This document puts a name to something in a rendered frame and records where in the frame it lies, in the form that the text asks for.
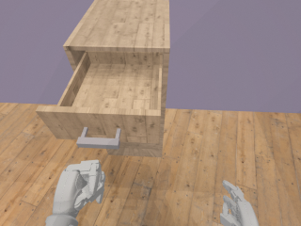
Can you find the left robot forearm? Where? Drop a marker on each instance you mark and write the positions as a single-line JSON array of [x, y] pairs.
[[61, 220]]

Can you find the right robot hand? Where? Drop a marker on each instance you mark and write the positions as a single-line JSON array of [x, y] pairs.
[[236, 211]]

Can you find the cabinet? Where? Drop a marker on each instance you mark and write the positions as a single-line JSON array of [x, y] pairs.
[[126, 26]]

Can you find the handle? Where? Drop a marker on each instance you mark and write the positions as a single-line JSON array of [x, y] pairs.
[[98, 142]]

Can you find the drawer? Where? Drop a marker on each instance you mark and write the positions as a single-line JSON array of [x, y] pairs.
[[110, 90]]

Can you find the left robot hand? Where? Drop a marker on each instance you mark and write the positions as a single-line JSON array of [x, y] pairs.
[[86, 177]]

